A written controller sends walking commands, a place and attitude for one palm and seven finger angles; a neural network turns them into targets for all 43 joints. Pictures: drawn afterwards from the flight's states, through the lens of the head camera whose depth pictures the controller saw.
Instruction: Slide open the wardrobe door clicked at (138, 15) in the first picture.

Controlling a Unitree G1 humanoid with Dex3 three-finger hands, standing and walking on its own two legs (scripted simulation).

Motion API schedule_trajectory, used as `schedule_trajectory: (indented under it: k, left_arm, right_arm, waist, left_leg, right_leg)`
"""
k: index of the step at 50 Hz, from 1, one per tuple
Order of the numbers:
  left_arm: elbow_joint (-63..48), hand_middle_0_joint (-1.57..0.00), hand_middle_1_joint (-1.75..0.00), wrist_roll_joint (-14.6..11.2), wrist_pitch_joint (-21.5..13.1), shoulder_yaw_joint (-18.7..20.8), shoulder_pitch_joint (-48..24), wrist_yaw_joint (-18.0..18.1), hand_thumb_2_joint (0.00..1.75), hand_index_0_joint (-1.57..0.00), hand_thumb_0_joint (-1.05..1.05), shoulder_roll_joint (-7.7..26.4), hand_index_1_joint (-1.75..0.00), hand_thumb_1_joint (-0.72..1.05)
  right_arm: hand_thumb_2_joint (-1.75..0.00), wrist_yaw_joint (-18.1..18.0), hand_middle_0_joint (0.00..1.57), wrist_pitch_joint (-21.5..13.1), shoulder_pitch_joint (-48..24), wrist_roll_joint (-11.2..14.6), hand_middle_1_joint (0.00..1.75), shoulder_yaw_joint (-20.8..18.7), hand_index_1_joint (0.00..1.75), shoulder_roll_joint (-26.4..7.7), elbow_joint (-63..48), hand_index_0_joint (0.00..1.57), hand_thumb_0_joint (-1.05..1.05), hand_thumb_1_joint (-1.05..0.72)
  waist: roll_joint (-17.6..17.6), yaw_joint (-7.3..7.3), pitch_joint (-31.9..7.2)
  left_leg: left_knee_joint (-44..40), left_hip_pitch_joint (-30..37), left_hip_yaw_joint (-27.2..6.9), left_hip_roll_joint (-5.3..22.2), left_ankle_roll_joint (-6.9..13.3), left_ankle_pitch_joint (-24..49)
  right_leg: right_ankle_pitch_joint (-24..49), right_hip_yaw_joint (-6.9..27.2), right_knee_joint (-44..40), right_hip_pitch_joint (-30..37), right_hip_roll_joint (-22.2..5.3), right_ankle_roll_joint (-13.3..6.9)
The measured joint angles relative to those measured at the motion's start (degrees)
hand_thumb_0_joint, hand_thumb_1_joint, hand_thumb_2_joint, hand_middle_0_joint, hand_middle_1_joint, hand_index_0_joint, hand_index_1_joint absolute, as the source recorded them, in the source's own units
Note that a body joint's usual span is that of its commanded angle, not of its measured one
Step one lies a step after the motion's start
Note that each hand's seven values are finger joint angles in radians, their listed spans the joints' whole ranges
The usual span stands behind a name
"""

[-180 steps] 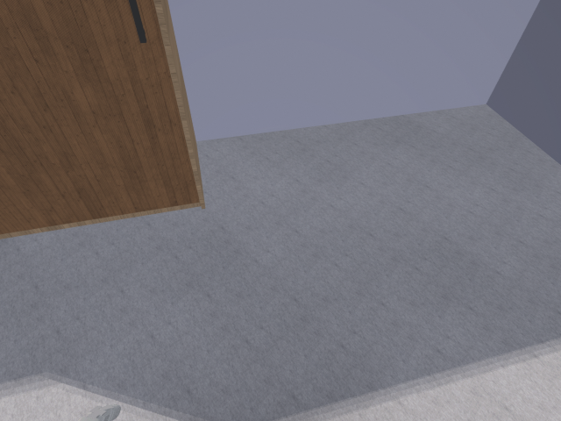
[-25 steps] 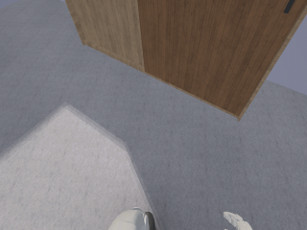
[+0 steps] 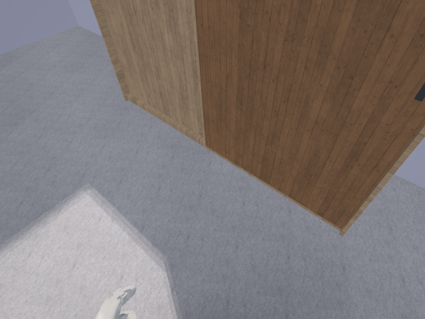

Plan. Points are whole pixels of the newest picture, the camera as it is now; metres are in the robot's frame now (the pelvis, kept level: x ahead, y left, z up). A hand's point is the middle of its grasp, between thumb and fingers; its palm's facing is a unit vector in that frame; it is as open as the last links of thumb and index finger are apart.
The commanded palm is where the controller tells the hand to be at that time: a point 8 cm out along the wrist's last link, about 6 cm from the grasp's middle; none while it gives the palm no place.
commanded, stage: walk to a spot facing it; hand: right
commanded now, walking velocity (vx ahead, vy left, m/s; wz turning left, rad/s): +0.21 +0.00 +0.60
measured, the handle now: out of the picture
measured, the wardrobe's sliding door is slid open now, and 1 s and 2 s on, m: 0.00 0.00 0.00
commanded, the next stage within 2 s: turn to face it in 0.24 s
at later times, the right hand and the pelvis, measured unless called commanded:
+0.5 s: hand (260, 252) +0.30 -0.11 -0.16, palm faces -0.26 +0.93 -0.26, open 7.4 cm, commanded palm none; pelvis +0.14 +0.05 -0.01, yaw +13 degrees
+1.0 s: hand (300, 289) +0.22 -0.19 -0.18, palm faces +0.09 +0.97 -0.21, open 7.4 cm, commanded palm none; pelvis +0.16 +0.02 +0.00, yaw -3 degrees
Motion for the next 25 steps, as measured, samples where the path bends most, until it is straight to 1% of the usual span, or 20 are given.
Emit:
schedule_trajectory:
  k: [1, 2, 3, 5, 6, 8, 10, 13, 17, 19, 20, 21, 22, 23, 24, 25]
  left_arm:
    - [-0.2, -0.20, -0.30, 0.0, -0.2, -0.2, 0.4, 0.2, 0.90, -0.20, 0.01, -0.2, -0.30, 0.91]
    - [-0.2, -0.20, -0.30, -0.1, -0.4, -0.4, 1.1, 0.4, 0.90, -0.20, 0.01, -0.5, -0.30, 0.91]
    - [-0.1, -0.20, -0.30, -0.2, -0.5, -0.4, 2.1, 0.6, 0.90, -0.20, 0.01, -0.7, -0.30, 0.91]
    - [0.6, -0.20, -0.30, -0.6, -0.5, 0.0, 4.3, 1.2, 0.90, -0.20, 0.00, -1.1, -0.30, 0.92]
    - [0.8, -0.20, -0.30, -1.1, -0.7, 0.8, 5.1, 1.9, 0.90, -0.20, -0.01, -0.9, -0.30, 0.93]
    - [1.9, -0.21, -0.30, -1.0, -0.3, 1.2, 6.7, 2.3, 0.90, -0.20, -0.02, 0.2, -0.30, 0.95]
    - [3.1, -0.20, -0.30, -0.9, 0.5, 1.4, 8.3, 2.3, 0.90, -0.20, -0.02, 1.0, -0.30, 0.95]
    - [4.7, -0.20, -0.30, -0.7, 1.7, 1.6, 10.1, 2.2, 0.90, -0.20, -0.01, 1.8, -0.30, 0.94]
    - [5.5, -0.20, -0.30, -0.5, 3.0, 2.2, 11.5, 1.8, 0.90, -0.20, 0.00, 2.5, -0.30, 0.93]
    - [5.6, -0.20, -0.30, -0.5, 3.5, 2.5, 12.2, 1.6, 0.90, -0.20, 0.00, 2.7, -0.30, 0.92]
    - [5.7, -0.20, -0.30, -0.6, 3.6, 2.5, 12.9, 1.5, 0.90, -0.20, 0.00, 2.8, -0.30, 0.92]
    - [6.0, -0.20, -0.30, -0.8, 3.8, 2.4, 13.5, 1.3, 0.90, -0.20, 0.00, 2.7, -0.30, 0.92]
    - [6.5, -0.20, -0.30, -1.1, 4.3, 2.3, 13.1, 1.3, 0.90, -0.20, 0.01, 2.8, -0.30, 0.92]
    - [6.9, -0.20, -0.30, -1.5, 5.0, 2.1, 12.6, 1.4, 0.90, -0.20, 0.01, 3.0, -0.30, 0.92]
    - [7.1, -0.20, -0.30, -1.7, 5.6, 2.0, 12.3, 1.6, 0.90, -0.19, 0.01, 2.9, -0.30, 0.92]
    - [7.3, -0.20, -0.30, -1.8, 6.0, 1.8, 12.0, 1.7, 0.90, -0.19, 0.01, 2.7, -0.30, 0.92]
  right_arm:
    - [-0.90, 0.1, 0.20, 0.4, 0.2, -0.1, 0.30, 0.0, 0.30, 0.0, 0.5, 0.20, 0.01, -0.91]
    - [-0.90, 0.3, 0.20, 0.8, 0.2, -0.3, 0.30, -0.2, 0.30, 0.1, 0.8, 0.20, 0.01, -0.91]
    - [-0.90, 0.6, 0.20, 1.1, -0.1, -0.4, 0.30, -0.3, 0.30, 0.0, 0.9, 0.20, 0.01, -0.91]
    - [-0.90, 0.9, 0.20, 1.9, -1.0, -0.7, 0.30, -0.6, 0.30, -0.1, 0.2, 0.20, 0.01, -0.91]
    - [-0.90, 1.0, 0.20, 2.2, -1.6, -0.7, 0.30, -0.8, 0.30, -0.1, -0.5, 0.20, 0.01, -0.91]
    - [-0.90, 1.1, 0.20, 2.8, -3.0, -0.8, 0.30, -1.1, 0.30, 0.0, -1.7, 0.20, 0.01, -0.91]
    - [-0.90, 1.2, 0.20, 3.4, -4.6, -0.8, 0.30, -1.4, 0.30, 0.2, -2.9, 0.20, 0.01, -0.91]
    - [-0.90, 1.4, 0.20, 4.1, -7.1, -0.8, 0.30, -1.4, 0.30, 0.7, -4.3, 0.20, 0.01, -0.91]
    - [-0.90, 1.6, 0.20, 4.2, -9.7, -0.7, 0.30, -0.9, 0.30, 1.4, -5.6, 0.20, 0.01, -0.91]
    - [-0.90, 1.5, 0.20, 3.6, -10.6, -0.8, 0.30, -0.6, 0.30, 1.5, -5.9, 0.20, 0.01, -0.91]
    - [-0.90, 1.4, 0.20, 3.0, -10.8, -0.9, 0.30, -0.2, 0.30, 1.4, -6.2, 0.20, 0.01, -0.91]
    - [-0.90, 1.0, 0.20, 2.0, -11.2, -1.2, 0.30, 0.0, 0.30, 1.2, -6.3, 0.20, 0.01, -0.91]
    - [-0.90, 0.6, 0.20, 1.0, -11.9, -1.0, 0.30, 0.2, 0.30, 1.4, -6.0, 0.20, 0.00, -0.91]
    - [-0.90, 0.2, 0.20, 0.5, -12.7, -0.8, 0.30, 0.7, 0.30, 1.8, -5.7, 0.20, 0.00, -0.91]
    - [-0.90, -0.1, 0.20, 0.2, -13.2, -0.6, 0.30, 1.1, 0.30, 2.2, -5.4, 0.20, 0.00, -0.91]
    - [-0.90, -0.4, 0.20, 0.2, -13.5, -0.5, 0.30, 1.5, 0.30, 2.5, -5.1, 0.20, 0.00, -0.91]
  waist:
    - [0.0, 0.27, 0.1]
    - [-0.1, 0.75, 0.2]
    - [-0.1, 1.21, 0.2]
    - [-0.1, 1.70, 0.4]
    - [0.0, 1.91, 0.4]
    - [0.3, 2.18, 0.6]
    - [0.4, 2.24, 0.7]
    - [0.3, 2.64, 1.5]
    - [-1.0, 4.16, 3.2]
    - [-2.0, 5.13, 3.9]
    - [-2.4, 5.57, 4.0]
    - [-2.5, 5.77, 3.8]
    - [-3.3, 5.82, 4.3]
    - [-4.0, 6.15, 4.9]
    - [-4.7, 6.50, 5.1]
    - [-4.9, 6.67, 4.9]
  left_leg:
    - [7.2, -3.0, 0.6, 0.3, -0.2, 0.2]
    - [12.8, -5.7, 1.5, 0.8, -0.4, 1.4]
    - [16.7, -8.2, 2.4, 1.6, -0.8, 3.0]
    - [20.3, -12.6, 3.7, 3.3, -1.6, 6.2]
    - [20.8, -14.5, 3.9, 4.0, -1.9, 7.8]
    - [20.2, -17.6, 4.3, 5.3, -2.6, 10.8]
    - [17.5, -19.6, 4.9, 6.3, -3.3, 13.3]
    - [9.9, -19.9, 6.3, 7.2, -4.0, 15.7]
    - [-2.8, -16.5, 8.2, 6.7, -3.7, 14.9]
    - [-8.4, -13.4, 9.0, 5.7, -2.9, 15.0]
    - [-12.2, -11.0, 9.4, 5.2, -2.4, 17.2]
    - [-13.7, -9.9, 9.5, 4.9, -1.1, 18.3]
    - [-11.5, -10.6, 9.6, 4.4, 0.5, 16.2]
    - [-10.1, -10.5, 9.9, 4.1, 1.7, 14.0]
    - [-10.0, -9.8, 10.4, 3.9, 2.5, 12.7]
    - [-10.8, -8.8, 10.7, 3.8, 2.8, 12.2]
  right_leg:
    - [-1.0, -1.0, -0.2, 1.5, -0.4, -0.4]
    - [-1.4, -1.8, -1.2, 3.2, -0.7, -0.3]
    - [-1.5, -2.5, -2.6, 4.9, -1.0, 0.0]
    - [-1.4, -3.8, -5.6, 8.2, -1.2, 0.1]
    - [-1.3, -4.6, -6.9, 9.5, -1.2, 0.2]
    - [-1.4, -6.0, -8.9, 11.8, -1.4, 0.4]
    - [-1.9, -7.3, -10.2, 13.6, -1.5, 0.7]
    - [-3.1, -9.4, -10.9, 15.7, -1.9, 1.6]
    - [-6.5, -12.4, -8.4, 17.5, -3.3, 3.4]
    - [-9.3, -13.5, -5.2, 17.8, -4.6, 4.6]
    - [-11.0, -13.6, -2.2, 17.3, -5.4, 5.2]
    - [-12.4, -12.5, 2.7, 15.4, -6.3, 5.1]
    - [-14.8, -8.8, 9.4, 12.4, -6.5, 4.7]
    - [-17.0, -4.2, 15.6, 9.4, -5.6, 4.2]
    - [-18.0, -0.4, 20.4, 6.9, -4.5, 3.8]
    - [-18.0, 2.2, 23.9, 4.8, -3.3, 3.5]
